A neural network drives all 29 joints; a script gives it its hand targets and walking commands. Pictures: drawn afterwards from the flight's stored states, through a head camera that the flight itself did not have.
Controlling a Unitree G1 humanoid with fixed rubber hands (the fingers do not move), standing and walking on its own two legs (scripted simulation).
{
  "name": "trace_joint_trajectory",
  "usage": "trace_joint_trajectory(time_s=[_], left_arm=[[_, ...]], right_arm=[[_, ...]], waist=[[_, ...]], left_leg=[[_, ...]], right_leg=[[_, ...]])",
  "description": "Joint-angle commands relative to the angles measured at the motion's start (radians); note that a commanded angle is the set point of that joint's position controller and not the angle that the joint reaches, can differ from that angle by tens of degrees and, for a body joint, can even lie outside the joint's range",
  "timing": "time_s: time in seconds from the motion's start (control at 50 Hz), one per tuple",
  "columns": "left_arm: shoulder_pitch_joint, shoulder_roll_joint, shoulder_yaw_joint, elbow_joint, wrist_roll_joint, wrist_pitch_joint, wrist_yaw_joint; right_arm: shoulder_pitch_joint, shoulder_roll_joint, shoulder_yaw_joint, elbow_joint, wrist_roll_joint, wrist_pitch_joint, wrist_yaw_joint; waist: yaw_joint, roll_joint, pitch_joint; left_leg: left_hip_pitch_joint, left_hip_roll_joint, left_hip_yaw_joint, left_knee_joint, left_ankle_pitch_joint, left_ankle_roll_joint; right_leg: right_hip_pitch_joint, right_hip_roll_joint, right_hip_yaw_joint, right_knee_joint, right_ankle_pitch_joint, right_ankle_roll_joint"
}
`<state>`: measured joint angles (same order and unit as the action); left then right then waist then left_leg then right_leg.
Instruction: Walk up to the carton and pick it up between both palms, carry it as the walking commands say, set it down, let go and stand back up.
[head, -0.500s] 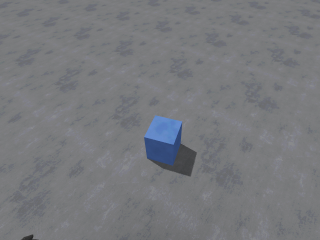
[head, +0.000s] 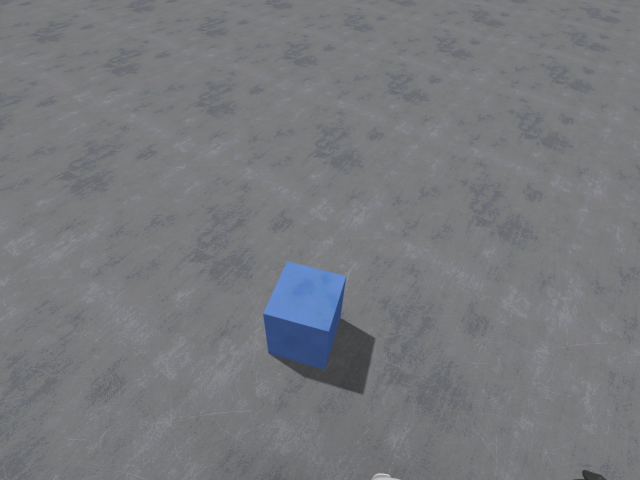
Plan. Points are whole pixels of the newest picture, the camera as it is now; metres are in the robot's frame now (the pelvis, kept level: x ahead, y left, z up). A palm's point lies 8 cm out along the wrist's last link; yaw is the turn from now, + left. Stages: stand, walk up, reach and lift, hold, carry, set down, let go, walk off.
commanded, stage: walk up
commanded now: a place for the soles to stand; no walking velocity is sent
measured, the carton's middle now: (306, 315) +0.75 +0.00 -0.64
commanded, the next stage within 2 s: none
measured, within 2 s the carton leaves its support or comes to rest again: neither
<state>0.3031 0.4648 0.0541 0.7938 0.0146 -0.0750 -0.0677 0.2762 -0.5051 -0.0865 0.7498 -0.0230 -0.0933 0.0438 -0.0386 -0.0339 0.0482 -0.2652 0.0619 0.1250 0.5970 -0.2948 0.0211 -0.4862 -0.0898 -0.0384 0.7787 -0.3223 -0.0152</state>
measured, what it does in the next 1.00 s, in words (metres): walks ahead: right foot, then left foot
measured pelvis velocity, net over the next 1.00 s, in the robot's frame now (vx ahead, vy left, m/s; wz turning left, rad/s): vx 0.24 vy -0.01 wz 0.00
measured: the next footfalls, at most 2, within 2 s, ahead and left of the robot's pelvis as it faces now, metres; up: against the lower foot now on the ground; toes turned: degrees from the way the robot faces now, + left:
right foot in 0.06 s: +0.16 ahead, -0.14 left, +0.00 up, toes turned -5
left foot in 0.44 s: +0.27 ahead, +0.13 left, +0.00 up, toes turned +6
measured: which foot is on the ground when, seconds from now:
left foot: down 0.00-0.08, up 0.10-0.42, down 0.44-1.00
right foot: up 0.00-0.04, down 0.06-0.44, up 0.46-0.70, down 0.72-1.00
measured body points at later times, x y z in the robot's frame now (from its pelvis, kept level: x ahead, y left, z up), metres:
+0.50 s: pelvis +0.16 +0.01 -0.01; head +0.17 +0.02 +0.44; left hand +0.18 +0.36 -0.10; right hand +0.31 -0.32 -0.08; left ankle +0.24 +0.13 -0.73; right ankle +0.13 -0.13 -0.70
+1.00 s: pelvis +0.24 -0.01 +0.00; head +0.25 -0.02 +0.44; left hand +0.38 +0.32 -0.09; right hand +0.34 -0.33 -0.12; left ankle +0.24 +0.13 -0.73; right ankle +0.28 -0.13 -0.73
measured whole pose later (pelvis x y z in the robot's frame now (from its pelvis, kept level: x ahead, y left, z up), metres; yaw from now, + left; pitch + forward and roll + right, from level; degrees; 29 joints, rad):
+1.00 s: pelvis +0.24 -0.01 +0.00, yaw +0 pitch -2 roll +1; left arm 0.10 0.43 0.02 0.92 -0.01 -0.03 0.00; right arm 0.16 -0.41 -0.01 0.95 -0.01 -0.04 0.00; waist -0.01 0.01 0.06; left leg -0.25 0.06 0.08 0.64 -0.35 -0.03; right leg -0.35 -0.06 -0.04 0.67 -0.29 0.00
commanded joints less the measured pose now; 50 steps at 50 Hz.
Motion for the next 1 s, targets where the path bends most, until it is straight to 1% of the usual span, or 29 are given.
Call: trace_joint_trajectory(time_s=[0.0, 0.02, 0.04, 0.06, 0.08, 0.1, 0.12, 0.18, 0.22, 0.28, 0.34, 0.38, 0.4, 0.42, 0.44, 0.46, 0.48, 0.52, 0.56, 0.62, 0.68, 0.7, 0.72, 0.74, 0.76, 0.82, 0.86, 0.94, 0.98], left_arm=[[0.072, 0.191, 0.083, -0.02, 0.006, -0.012, -0.003], [0.105, 0.203, 0.091, -0.011, 0.009, -0.017, 0.0], [0.158, 0.221, 0.101, 0.003, 0.011, -0.021, 0.007], [0.245, 0.283, 0.119, 0.013, 0.016, -0.03, 0.024], [0.259, 0.344, 0.117, -0.008, 0.01, -0.04, 0.036], [0.182, 0.353, 0.123, -0.037, -0.006, -0.037, 0.034], [0.126, 0.321, 0.114, -0.058, -0.016, -0.036, 0.039], [0.057, 0.279, 0.092, -0.063, -0.016, -0.038, 0.048], [0.065, 0.275, 0.09, -0.058, -0.015, -0.041, 0.042], [0.054, 0.268, 0.083, -0.063, -0.011, -0.039, 0.035], [0.034, 0.277, 0.081, -0.074, -0.016, -0.03, 0.023], [0.041, 0.249, 0.067, -0.072, -0.011, -0.019, 0.023], [0.039, 0.208, 0.048, -0.077, -0.008, -0.016, 0.027], [0.033, 0.152, 0.029, -0.084, -0.01, -0.015, 0.033], [0.03, 0.1, 0.011, -0.105, -0.017, -0.016, 0.036], [0.042, 0.186, 0.031, -0.092, -0.009, -0.005, 0.049], [0.041, 0.22, 0.035, -0.075, -0.007, -0.003, 0.054], [0.067, 0.193, 0.032, -0.052, -0.005, -0.004, 0.055], [0.126, 0.186, 0.036, -0.014, -0.008, -0.001, 0.052], [0.113, 0.151, 0.043, -0.001, -0.011, 0.01, 0.054], [0.096, 0.163, 0.06, 0.022, 0.0, 0.01, 0.067], [0.068, 0.188, 0.063, 0.015, 0.003, 0.011, 0.069], [-0.005, 0.221, 0.064, 0.0, 0.002, 0.008, 0.071], [-0.053, 0.231, 0.057, -0.011, -0.005, 0.007, 0.071], [-0.09, 0.245, 0.057, -0.006, -0.004, 0.017, 0.069], [-0.159, 0.197, 0.029, 0.016, -0.011, 0.035, 0.07], [-0.16, 0.176, 0.02, 0.046, -0.023, 0.037, 0.068], [-0.205, 0.17, 0.014, 0.086, -0.028, 0.034, 0.072], [-0.224, 0.164, 0.006, 0.105, -0.027, 0.035, 0.074]], right_arm=[[-0.08, -0.204, -0.051, -0.074, 0.003, 0.001, 0.008], [-0.076, -0.186, -0.042, -0.08, 0.0, 0.006, 0.008], [-0.074, -0.158, -0.03, -0.084, -0.007, 0.011, 0.008], [-0.079, -0.098, -0.01, -0.097, -0.004, 0.011, 0.005], [-0.083, -0.072, 0.002, -0.103, -0.006, 0.013, -0.002], [-0.081, -0.161, -0.026, -0.09, -0.005, 0.02, -0.012], [-0.036, -0.191, -0.033, -0.062, 0.008, 0.018, -0.014], [0.05, -0.175, -0.038, -0.015, 0.007, 0.009, -0.007], [0.04, -0.149, -0.031, -0.016, 0.006, 0.013, 0.007], [0.0, -0.115, -0.024, -0.021, 0.003, 0.023, 0.026], [-0.034, -0.118, -0.031, -0.025, 0.006, 0.02, 0.033], [-0.012, -0.118, -0.037, -0.007, 0.004, 0.014, 0.022], [0.034, -0.133, -0.045, 0.013, 0.003, 0.008, 0.01], [0.094, -0.181, -0.063, 0.023, -0.007, 0.002, -0.005], [0.145, -0.264, -0.078, 0.01, -0.015, -0.004, -0.02], [0.103, -0.291, -0.076, -0.016, 0.006, -0.006, -0.026], [0.069, -0.259, -0.071, -0.014, 0.016, -0.006, -0.026], [0.067, -0.229, -0.057, -0.007, 0.013, 0.001, -0.031], [0.033, -0.208, -0.047, -0.008, 0.011, 0.007, -0.034], [-0.064, -0.176, -0.025, -0.023, 0.014, 0.016, -0.033], [-0.124, -0.118, 0.009, -0.029, 0.026, 0.034, -0.033], [-0.113, -0.089, 0.021, -0.023, 0.024, 0.04, -0.034], [-0.085, -0.067, 0.029, -0.013, 0.023, 0.047, -0.036], [-0.065, -0.075, 0.022, 0.009, 0.026, 0.059, -0.041], [-0.057, -0.108, 0.009, 0.038, 0.026, 0.065, -0.047], [-0.055, -0.124, 0.008, 0.091, 0.018, 0.054, -0.051], [-0.111, -0.146, 0.011, 0.105, 0.015, 0.043, -0.053], [-0.139, -0.115, 0.026, 0.153, 0.019, 0.042, -0.053], [-0.153, -0.105, 0.028, 0.179, 0.019, 0.044, -0.051]], waist=[[0.058, 0.182, -0.011], [0.082, 0.108, -0.027], [0.12, 0.034, -0.041], [0.181, -0.19, -0.045], [0.182, -0.223, -0.027], [0.159, -0.092, 0.008], [0.122, -0.05, 0.029], [0.054, -0.083, 0.032], [0.063, -0.108, 0.032], [0.071, -0.149, 0.04], [0.066, -0.137, 0.027], [0.05, -0.07, -0.014], [0.015, -0.011, -0.054], [-0.032, 0.146, -0.078], [-0.058, 0.322, -0.092], [-0.042, 0.183, -0.08], [-0.023, 0.126, -0.051], [-0.012, 0.132, -0.057], [0.007, 0.198, -0.066], [0.046, 0.242, -0.039], [0.087, 0.17, -0.065], [0.082, 0.064, -0.069], [0.049, -0.01, -0.062], [0.028, -0.025, -0.063], [0.034, -0.052, -0.059], [0.025, -0.063, -0.037], [0.057, -0.023, -0.04], [0.043, -0.056, -0.108], [0.041, -0.03, -0.098]], left_leg=[[-0.213, 0.175, -0.199, -0.244, -0.326, 0.157], [-0.259, 0.152, -0.172, -0.158, -0.37, 0.136], [-0.368, 0.12, -0.134, -0.022, -0.413, 0.106], [-0.51, 0.033, -0.04, 0.281, -0.353, 0.057], [-0.61, -0.044, -0.077, 0.54, -0.264, 0.027], [-0.596, -0.003, -0.189, 0.589, -0.217, 0.029], [-0.541, 0.022, -0.209, 0.571, -0.127, 0.025], [-0.406, 0.058, -0.188, 0.423, -0.06, -0.003], [-0.328, 0.051, -0.141, 0.335, -0.051, -0.01], [-0.213, 0.033, -0.083, 0.172, 0.029, -0.009], [-0.115, -0.004, -0.035, 0.038, 0.064, -0.017], [0.009, -0.05, -0.026, -0.044, 0.041, 0.001], [0.126, -0.049, -0.054, -0.076, 0.023, 0.024], [0.242, 0.068, -0.237, -0.183, -0.14, 0.077], [0.326, 0.29, -0.594, -0.317, -0.279, 0.166], [0.262, 0.365, -0.723, -0.335, -0.34, 0.249], [0.225, 0.35, -0.641, -0.304, -0.181, 0.262], [0.193, 0.307, -0.479, -0.22, 0.104, 0.244], [0.102, 0.24, -0.307, -0.18, 0.286, 0.219], [-0.08, 0.21, -0.2, -0.134, 0.405, 0.194], [-0.206, 0.15, -0.148, -0.001, 0.188, 0.103], [-0.243, 0.109, -0.106, 0.048, 0.051, 0.06], [-0.232, 0.047, -0.075, 0.106, -0.067, 0.024], [-0.125, -0.001, -0.072, 0.139, -0.192, 0.01], [-0.036, -0.013, -0.074, 0.16, -0.237, 0.01], [-0.002, 0.029, -0.12, -0.012, -0.079, 0.021], [-0.066, 0.094, -0.197, -0.08, -0.014, 0.035], [-0.015, 0.059, -0.142, -0.065, 0.101, 0.013], [0.018, 0.051, -0.127, -0.082, 0.134, 0.006]], right_leg=[[0.229, 0.05, -0.06, -0.106, 0.092, -0.009], [0.306, 0.077, -0.069, -0.128, 0.054, -0.016], [0.43, 0.075, -0.023, -0.161, -0.014, -0.034], [0.525, -0.059, 0.225, -0.332, -0.275, -0.083], [0.485, -0.304, 0.666, -0.561, -0.485, -0.184], [0.424, -0.357, 0.718, -0.594, -0.553, -0.265], [0.371, -0.315, 0.635, -0.573, -0.455, -0.267], [0.274, -0.247, 0.377, -0.506, -0.143, -0.219], [0.214, -0.233, 0.294, -0.503, -0.027, -0.228], [0.154, -0.16, 0.15, -0.507, -0.078, -0.196], [0.124, -0.166, 0.13, -0.491, -0.15, -0.181], [0.115, -0.131, 0.083, -0.358, -0.102, -0.149], [0.054, -0.101, 0.044, -0.231, -0.042, -0.124], [-0.068, -0.04, -0.034, -0.004, -0.003, -0.085], [-0.253, 0.066, -0.061, 0.225, -0.181, -0.032], [-0.259, 0.045, 0.078, 0.309, -0.183, -0.019], [-0.246, 0.001, 0.095, 0.308, -0.156, -0.017], [-0.192, -0.013, 0.09, 0.226, -0.184, -0.005], [-0.062, -0.001, 0.037, 0.14, -0.143, 0.001], [0.118, 0.026, -0.015, 0.012, -0.015, -0.007], [0.31, 0.059, -0.008, -0.161, 0.149, -0.035], [0.332, -0.003, 0.072, -0.206, 0.229, -0.043], [0.27, -0.107, 0.214, -0.267, 0.201, -0.083], [0.141, -0.205, 0.326, -0.362, 0.038, -0.143], [0.072, -0.209, 0.335, -0.366, -0.043, -0.176], [0.076, -0.087, 0.168, -0.28, -0.001, -0.088], [0.154, -0.04, 0.119, -0.228, 0.084, -0.049], [0.248, -0.072, 0.132, -0.247, 0.251, -0.067], [0.241, -0.084, 0.135, -0.266, 0.292, -0.065]])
